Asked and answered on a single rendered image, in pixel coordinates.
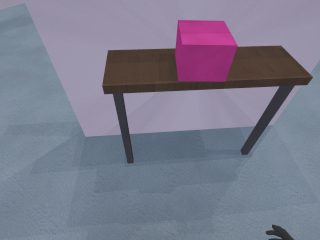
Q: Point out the carton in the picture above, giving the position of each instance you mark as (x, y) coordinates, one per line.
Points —
(204, 50)

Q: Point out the right robot hand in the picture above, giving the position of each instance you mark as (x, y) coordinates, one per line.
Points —
(279, 232)

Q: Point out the table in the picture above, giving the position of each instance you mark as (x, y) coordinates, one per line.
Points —
(155, 70)

